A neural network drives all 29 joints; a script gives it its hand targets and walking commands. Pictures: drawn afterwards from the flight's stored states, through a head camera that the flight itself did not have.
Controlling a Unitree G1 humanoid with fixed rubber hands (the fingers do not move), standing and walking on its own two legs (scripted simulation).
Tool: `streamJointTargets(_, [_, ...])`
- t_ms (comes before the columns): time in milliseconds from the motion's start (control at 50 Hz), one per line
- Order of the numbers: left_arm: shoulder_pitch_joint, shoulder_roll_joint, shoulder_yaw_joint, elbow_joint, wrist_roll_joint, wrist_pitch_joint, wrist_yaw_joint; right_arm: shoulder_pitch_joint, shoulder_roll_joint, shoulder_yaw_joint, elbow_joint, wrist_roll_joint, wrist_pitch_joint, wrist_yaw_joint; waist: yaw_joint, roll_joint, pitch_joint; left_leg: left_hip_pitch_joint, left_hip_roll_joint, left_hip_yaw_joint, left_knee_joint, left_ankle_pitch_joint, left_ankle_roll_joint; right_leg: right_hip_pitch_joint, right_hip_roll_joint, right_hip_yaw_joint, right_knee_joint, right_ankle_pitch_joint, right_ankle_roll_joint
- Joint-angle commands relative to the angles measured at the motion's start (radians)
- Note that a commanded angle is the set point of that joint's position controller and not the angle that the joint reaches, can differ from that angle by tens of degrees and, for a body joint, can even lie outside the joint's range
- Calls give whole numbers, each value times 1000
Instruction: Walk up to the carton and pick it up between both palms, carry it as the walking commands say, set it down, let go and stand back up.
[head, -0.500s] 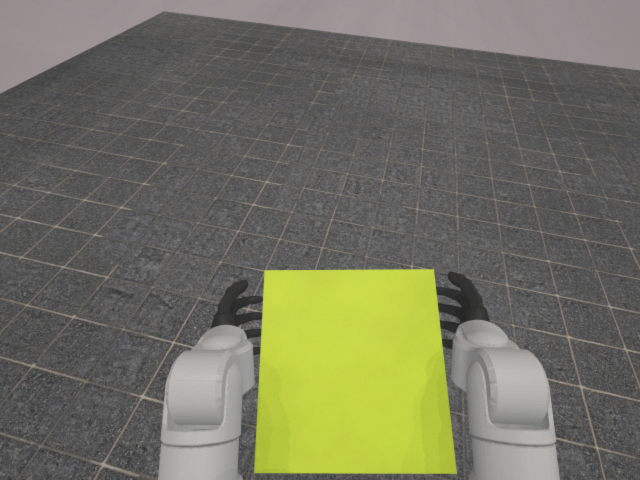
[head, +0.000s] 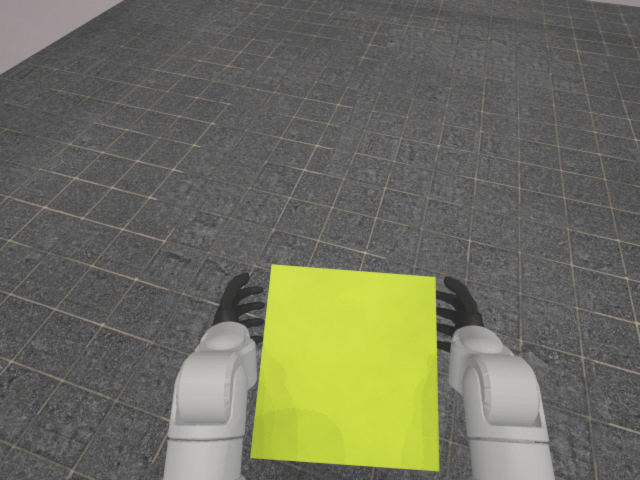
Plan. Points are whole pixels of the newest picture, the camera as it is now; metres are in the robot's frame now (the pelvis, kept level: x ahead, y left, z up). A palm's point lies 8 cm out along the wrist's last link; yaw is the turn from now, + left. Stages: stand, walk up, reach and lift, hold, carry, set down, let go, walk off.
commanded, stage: carry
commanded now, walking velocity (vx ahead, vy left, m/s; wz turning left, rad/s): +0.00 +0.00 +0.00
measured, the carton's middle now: (339, 361) +0.31 +0.00 -0.07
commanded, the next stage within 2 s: none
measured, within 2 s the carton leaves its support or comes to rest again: neither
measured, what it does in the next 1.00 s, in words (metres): steps to the left: left foot, then right foot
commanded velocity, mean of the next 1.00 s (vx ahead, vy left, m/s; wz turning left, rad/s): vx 0.00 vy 0.00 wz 0.00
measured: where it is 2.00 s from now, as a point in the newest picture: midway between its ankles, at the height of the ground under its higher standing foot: outside the picture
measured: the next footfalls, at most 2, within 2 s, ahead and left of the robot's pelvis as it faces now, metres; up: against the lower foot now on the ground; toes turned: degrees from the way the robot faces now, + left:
left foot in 0.10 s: +0.04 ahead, +0.10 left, +0.01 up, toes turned +3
right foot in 0.66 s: +0.10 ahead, -0.04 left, +0.00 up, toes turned -4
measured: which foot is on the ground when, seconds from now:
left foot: up 0.00-0.08, down 0.10-0.64, up 0.66-0.78, down 0.80-1.00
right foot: down 0.00-0.10, up 0.12-0.64, down 0.66-0.80, up 0.82-1.00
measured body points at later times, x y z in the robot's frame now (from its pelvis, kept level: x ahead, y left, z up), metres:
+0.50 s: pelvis +0.06 +0.10 -0.01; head +0.11 +0.13 +0.44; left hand +0.36 +0.25 -0.01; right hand +0.37 -0.04 +0.00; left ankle +0.00 +0.10 -0.74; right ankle -0.06 -0.07 -0.66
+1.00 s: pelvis +0.13 +0.15 -0.01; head +0.17 +0.17 +0.44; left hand +0.42 +0.29 -0.01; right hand +0.44 +0.01 +0.00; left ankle +0.10 +0.20 -0.74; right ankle +0.03 -0.01 -0.68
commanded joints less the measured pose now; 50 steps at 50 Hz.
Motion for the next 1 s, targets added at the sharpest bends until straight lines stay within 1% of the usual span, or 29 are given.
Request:
streamJointTargets(0, [-364,-968,-500,-184,-346,-115,-265,-427,859,506,-263,318,-110,225,-20,-84,-459,71,113,-185,-194,-366,294,252,-147,146,119,548,-45])
streamJointTargets(20, [-382,-1005,-549,-120,-319,-112,-292,-422,927,568,-179,290,-92,258,-35,-176,-438,186,149,-172,-487,-198,294,194,-113,115,204,522,-40])
streamJointTargets(40, [-340,-1022,-584,-154,-323,-88,-288,-369,950,593,-196,289,-67,255,-53,-94,-440,411,190,-159,-522,89,257,42,-59,83,230,377,0])
streamJointTargets(60, [-292,-907,-467,44,-250,-116,-288,-340,804,479,-34,230,-99,256,-46,175,-445,627,358,-303,-439,769,242,-232,36,31,409,-114,47])
streamJointTargets(80, [-330,-831,-423,173,-206,-152,-296,-317,756,382,201,185,-135,276,-21,264,-423,645,465,-325,-359,1095,270,-285,57,27,472,-297,61])
streamJointTargets(100, [-337,-921,-514,135,-243,-181,-305,-324,833,441,144,207,-163,307,-16,269,-407,569,431,-254,-352,966,263,-232,26,53,504,-261,49])
streamJointTargets(120, [-372,-870,-455,267,-185,-226,-318,-352,793,385,290,148,-207,327,-17,252,-392,552,398,-275,-385,783,247,-233,36,53,506,-209,55])
streamJointTargets(140, [-478,-923,-505,188,-222,-282,-334,-462,818,434,170,181,-267,345,-16,207,-342,545,370,-260,-399,732,205,-263,34,52,543,-175,50])
streamJointTargets(180, [-548,-996,-565,109,-259,-325,-343,-506,876,484,126,220,-308,358,-21,207,-343,608,342,-198,-355,901,190,-290,19,41,581,-135,30])
streamJointTargets(280, [-505,-1003,-635,-5,-311,-350,-334,-503,906,552,-10,262,-351,348,-33,179,-430,756,358,-246,-334,988,220,-316,37,14,603,-94,47])
streamJointTargets(340, [-448,-958,-624,56,-268,-348,-340,-428,858,514,88,214,-348,355,-34,201,-421,783,350,-237,-327,1088,188,-349,45,0,638,-100,44])
streamJointTargets(400, [-386,-949,-607,100,-259,-352,-346,-473,842,546,37,227,-362,353,-40,185,-412,827,351,-235,-308,1190,211,-390,46,-23,628,-98,45])
streamJointTargets(500, [-398,-914,-598,97,-264,-365,-354,-440,846,550,79,222,-362,358,-27,246,-367,759,272,-139,-324,1325,63,-264,70,-135,431,-155,49])
streamJointTargets(540, [-392,-902,-592,85,-272,-381,-360,-472,853,577,36,232,-374,354,-9,233,-368,773,212,-63,-238,1626,-17,-170,152,-253,179,-207,52])
streamJointTargets(560, [-334,-889,-575,104,-264,-382,-367,-502,848,607,-8,246,-379,347,12,206,-395,699,174,-35,-99,1748,-75,-32,166,-274,-13,-181,36])
streamJointTargets(580, [-322,-892,-584,46,-284,-390,-374,-505,835,634,-57,269,-384,340,73,134,-419,477,84,12,216,1712,-138,230,94,-185,-285,27,-55])
streamJointTargets(600, [-350,-927,-599,-126,-319,-396,-357,-522,836,672,-200,333,-366,315,86,-375,-506,41,73,-148,681,188,26,541,-154,181,-190,674,-168])
streamJointTargets(620, [-219,-955,-630,77,-305,-358,-379,-435,859,717,-78,301,-341,336,24,-347,-509,-153,75,-245,641,-493,164,617,-264,367,48,1099,-260])
streamJointTargets(640, [-212,-943,-606,82,-299,-352,-386,-447,845,715,-107,284,-337,339,-5,-234,-492,-83,145,-325,471,-503,266,498,-273,383,51,1036,-220])
streamJointTargets(660, [-351,-924,-592,12,-293,-354,-385,-463,831,676,-75,267,-327,338,-16,-147,-439,-31,172,-352,175,-523,319,362,-279,349,78,918,-165])
streamJointTargets(720, [-461,-920,-608,-36,-278,-348,-379,-432,861,621,10,227,-313,352,-39,-212,-397,259,148,-136,-389,-49,299,170,-136,121,174,663,-69])
streamJointTargets(740, [-490,-948,-632,-85,-300,-356,-364,-459,889,632,-35,251,-318,350,-56,-95,-465,467,176,-148,-528,202,267,82,-87,88,295,417,-23])
streamJointTargets(760, [-436,-970,-641,-40,-289,-340,-361,-477,884,625,-29,257,-316,351,-29,183,-481,633,358,-328,-464,738,290,-128,4,39,413,-79,25])
streamJointTargets(780, [-406,-968,-653,-16,-286,-336,-364,-443,885,609,17,249,-316,361,-10,303,-513,682,473,-405,-374,994,346,-199,36,48,482,-284,41])
streamJointTargets(820, [-407,-927,-610,60,-249,-335,-374,-376,849,563,121,201,-312,372,-37,255,-429,512,461,-343,-383,726,426,-146,37,71,546,-235,42])
streamJointTargets(840, [-404,-939,-598,115,-237,-343,-374,-388,845,555,129,191,-320,377,-39,181,-427,530,431,-307,-383,648,419,-182,21,76,556,-210,45])
streamJointTargets(860, [-408,-940,-590,135,-237,-347,-379,-392,843,554,144,187,-325,376,-39,138,-397,524,410,-266,-361,692,412,-198,8,78,554,-184,43])
streamJointTargets(940, [-473,-940,-638,57,-262,-360,-370,-447,847,579,74,221,-339,374,-40,182,-418,712,371,-253,-305,1081,321,-284,41,29,514,-138,48])
streamJointTargets(980, [-406,-937,-629,78,-258,-350,-365,-414,832,578,56,220,-331,367,-38,179,-433,702,370,-243,-309,1036,337,-271,41,26,511,-118,51])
